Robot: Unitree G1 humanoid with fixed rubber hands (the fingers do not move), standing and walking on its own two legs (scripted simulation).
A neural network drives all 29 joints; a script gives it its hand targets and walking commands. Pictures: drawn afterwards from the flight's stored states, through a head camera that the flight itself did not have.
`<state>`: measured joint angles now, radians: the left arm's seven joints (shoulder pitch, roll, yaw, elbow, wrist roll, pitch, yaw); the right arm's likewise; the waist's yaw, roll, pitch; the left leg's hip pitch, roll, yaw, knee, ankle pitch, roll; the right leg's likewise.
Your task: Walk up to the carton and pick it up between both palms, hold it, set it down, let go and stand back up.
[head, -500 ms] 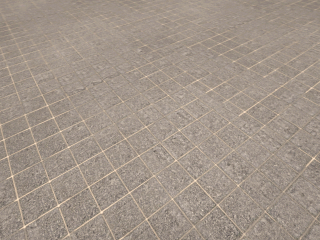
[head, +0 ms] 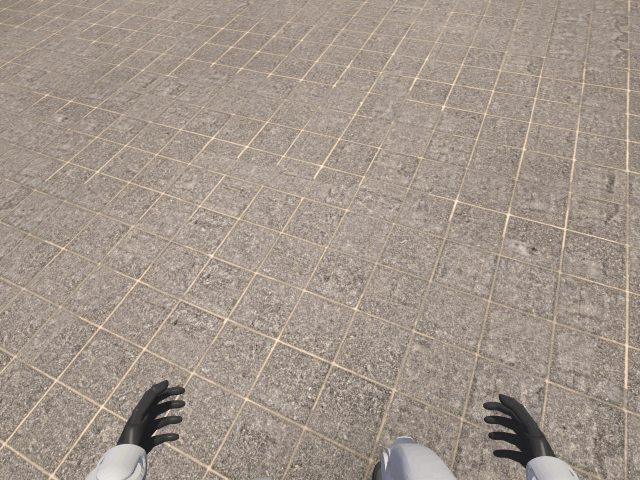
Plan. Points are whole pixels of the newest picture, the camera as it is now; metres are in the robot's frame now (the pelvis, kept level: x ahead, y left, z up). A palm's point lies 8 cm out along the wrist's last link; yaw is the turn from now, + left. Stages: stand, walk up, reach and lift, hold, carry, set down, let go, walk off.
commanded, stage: walk up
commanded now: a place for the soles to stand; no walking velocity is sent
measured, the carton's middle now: out of the picture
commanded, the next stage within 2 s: none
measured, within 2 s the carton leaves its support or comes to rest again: neither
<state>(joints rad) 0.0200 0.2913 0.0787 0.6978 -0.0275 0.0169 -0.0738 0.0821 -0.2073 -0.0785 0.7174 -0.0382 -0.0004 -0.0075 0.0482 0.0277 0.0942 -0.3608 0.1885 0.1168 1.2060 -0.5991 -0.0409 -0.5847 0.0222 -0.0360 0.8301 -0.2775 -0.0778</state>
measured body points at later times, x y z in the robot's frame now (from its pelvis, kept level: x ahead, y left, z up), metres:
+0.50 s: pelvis +0.11 -0.10 +0.02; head +0.16 -0.09 +0.47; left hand +0.39 +0.00 -0.10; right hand +0.05 -0.34 -0.08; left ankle +0.13 +0.08 -0.70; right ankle +0.11 -0.27 -0.65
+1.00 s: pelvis +0.23 -0.30 +0.00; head +0.25 -0.29 +0.45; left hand +0.49 -0.28 -0.14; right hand +0.16 -0.52 -0.08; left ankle +0.35 -0.26 -0.70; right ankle +0.14 -0.32 -0.64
